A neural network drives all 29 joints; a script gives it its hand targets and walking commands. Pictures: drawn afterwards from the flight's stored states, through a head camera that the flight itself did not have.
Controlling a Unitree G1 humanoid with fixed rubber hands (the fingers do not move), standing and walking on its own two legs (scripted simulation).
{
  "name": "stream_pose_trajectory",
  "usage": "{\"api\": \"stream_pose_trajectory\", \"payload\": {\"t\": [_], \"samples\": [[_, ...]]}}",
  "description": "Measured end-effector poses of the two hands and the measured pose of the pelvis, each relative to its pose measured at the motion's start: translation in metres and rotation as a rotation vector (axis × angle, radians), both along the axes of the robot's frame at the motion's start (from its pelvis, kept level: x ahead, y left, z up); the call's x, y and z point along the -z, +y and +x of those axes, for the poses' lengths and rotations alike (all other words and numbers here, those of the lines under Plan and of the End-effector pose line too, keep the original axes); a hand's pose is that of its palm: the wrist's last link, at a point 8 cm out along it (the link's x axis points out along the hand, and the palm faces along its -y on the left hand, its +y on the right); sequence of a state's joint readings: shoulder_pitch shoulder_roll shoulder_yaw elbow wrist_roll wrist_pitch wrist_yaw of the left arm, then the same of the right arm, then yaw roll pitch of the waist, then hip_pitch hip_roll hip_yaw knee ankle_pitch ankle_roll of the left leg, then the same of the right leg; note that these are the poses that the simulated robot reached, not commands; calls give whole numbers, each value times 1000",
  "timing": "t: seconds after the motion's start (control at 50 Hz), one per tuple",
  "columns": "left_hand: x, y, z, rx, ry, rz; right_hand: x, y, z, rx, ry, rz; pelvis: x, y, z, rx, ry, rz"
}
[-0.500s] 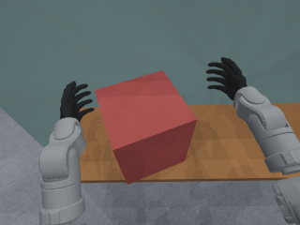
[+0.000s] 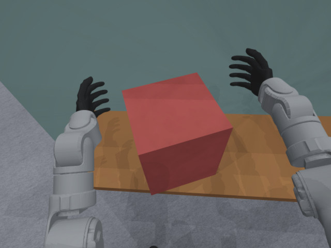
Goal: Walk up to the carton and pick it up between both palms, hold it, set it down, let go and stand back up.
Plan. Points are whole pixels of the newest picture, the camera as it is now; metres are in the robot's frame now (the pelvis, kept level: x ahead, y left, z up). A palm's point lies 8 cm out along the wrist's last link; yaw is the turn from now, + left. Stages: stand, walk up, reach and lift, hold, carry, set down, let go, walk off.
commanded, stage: reach and lift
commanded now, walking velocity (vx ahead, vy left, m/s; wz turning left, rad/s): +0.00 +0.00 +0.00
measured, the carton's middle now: (173, 136) +0.40 +0.06 +0.00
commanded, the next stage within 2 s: none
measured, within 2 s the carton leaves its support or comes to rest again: neither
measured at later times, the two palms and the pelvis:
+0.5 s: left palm (108, 140) +0.34 +0.22 +0.06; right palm (246, 119) +0.43 -0.13 +0.06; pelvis -0.01 +0.00 +0.00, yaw -1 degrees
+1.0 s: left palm (113, 139) +0.35 +0.22 +0.04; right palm (238, 113) +0.46 -0.11 +0.05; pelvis +0.01 -0.01 +0.00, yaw +0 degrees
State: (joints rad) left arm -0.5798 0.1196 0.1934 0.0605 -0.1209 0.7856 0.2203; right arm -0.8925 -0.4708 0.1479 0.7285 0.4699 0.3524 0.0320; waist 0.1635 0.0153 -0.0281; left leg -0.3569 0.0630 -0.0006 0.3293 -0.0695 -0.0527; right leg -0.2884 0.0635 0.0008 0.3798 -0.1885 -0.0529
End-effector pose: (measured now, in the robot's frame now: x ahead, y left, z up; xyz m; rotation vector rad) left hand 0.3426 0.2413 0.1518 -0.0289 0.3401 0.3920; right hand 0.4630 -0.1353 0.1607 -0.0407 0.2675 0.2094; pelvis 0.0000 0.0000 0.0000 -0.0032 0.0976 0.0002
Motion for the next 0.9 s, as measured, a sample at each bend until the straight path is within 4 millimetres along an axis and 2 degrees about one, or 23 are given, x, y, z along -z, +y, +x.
{"api": "stream_pose_trajectory", "payload": {"t": [0.2, 0.36, 0.48, 0.6, 0.9], "samples": [[50, 3, -7, -26, 29, 11, 47, 5, -7, 0, 38, -35, 2, -1, 0, -8, 27, -6], [77, -14, -11, 17, 31, 18, 82, 8, -23, 6, 32, -39, 3, 2, -2, -7, 48, -8], [93, -23, -7, 19, 14, 19, 100, 6, -29, 13, 24, -46, 4, 3, -5, 7, 80, -7], [104, -21, -2, -17, -5, 24, 108, 5, -24, 12, 18, -63, 6, 1, -7, 18, 121, -5], [115, -21, 3, -25, -35, 26, 103, 18, -6, -12, -4, -61, 4, -7, 5, 4, 154, -10]]}}
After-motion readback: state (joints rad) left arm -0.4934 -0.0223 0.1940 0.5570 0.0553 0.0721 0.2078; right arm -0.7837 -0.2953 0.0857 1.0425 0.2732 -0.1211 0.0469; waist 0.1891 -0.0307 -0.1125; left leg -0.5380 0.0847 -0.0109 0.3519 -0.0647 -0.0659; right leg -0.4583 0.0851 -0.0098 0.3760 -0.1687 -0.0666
